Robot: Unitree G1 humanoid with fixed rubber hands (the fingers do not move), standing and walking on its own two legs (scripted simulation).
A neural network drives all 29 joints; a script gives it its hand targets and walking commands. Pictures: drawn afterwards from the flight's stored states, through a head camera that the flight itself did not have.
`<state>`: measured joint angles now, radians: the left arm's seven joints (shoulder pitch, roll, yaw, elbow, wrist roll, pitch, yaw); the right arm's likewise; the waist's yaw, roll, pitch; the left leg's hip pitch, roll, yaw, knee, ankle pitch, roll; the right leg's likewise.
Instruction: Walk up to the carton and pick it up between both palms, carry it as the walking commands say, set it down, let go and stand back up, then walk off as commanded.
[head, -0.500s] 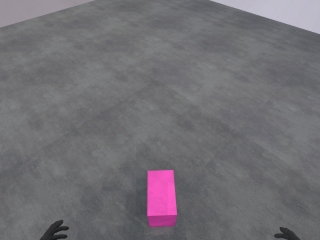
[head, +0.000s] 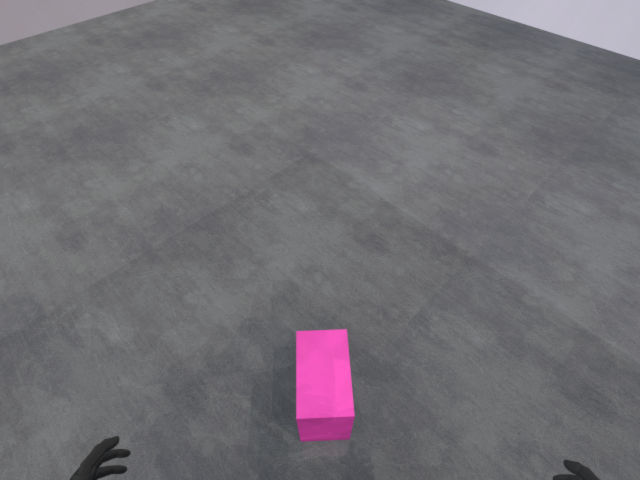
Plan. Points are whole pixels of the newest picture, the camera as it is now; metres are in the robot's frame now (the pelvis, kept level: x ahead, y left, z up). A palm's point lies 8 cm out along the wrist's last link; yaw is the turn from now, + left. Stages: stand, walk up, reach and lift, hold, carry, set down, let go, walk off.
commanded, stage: walk up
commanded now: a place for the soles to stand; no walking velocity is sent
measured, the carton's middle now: (323, 386) +0.45 +0.01 -0.66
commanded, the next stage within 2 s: reach and lift in 0.40 s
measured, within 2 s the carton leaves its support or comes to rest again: neither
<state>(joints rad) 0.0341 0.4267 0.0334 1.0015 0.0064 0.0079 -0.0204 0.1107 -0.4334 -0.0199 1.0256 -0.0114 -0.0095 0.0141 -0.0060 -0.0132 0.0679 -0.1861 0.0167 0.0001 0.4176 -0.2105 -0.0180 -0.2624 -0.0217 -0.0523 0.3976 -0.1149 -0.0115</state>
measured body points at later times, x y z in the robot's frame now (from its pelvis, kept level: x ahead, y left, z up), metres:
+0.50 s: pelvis +0.00 +0.00 +0.00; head +0.04 +0.00 +0.44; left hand +0.14 +0.32 -0.10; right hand +0.14 -0.32 -0.10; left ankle +0.01 +0.13 -0.74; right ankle +0.06 -0.11 -0.74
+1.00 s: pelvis +0.05 +0.00 -0.04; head +0.15 +0.00 +0.39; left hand +0.28 +0.26 -0.15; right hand +0.26 -0.26 -0.14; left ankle +0.01 +0.14 -0.74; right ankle +0.06 -0.11 -0.74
